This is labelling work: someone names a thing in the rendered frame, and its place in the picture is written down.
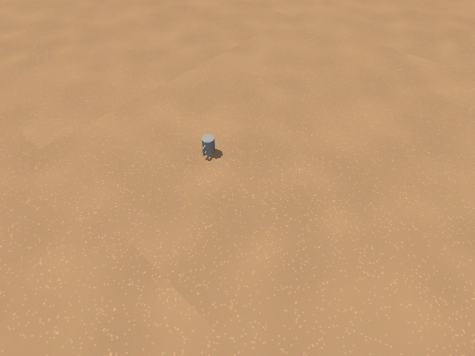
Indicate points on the mug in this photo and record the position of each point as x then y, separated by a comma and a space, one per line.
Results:
208, 144

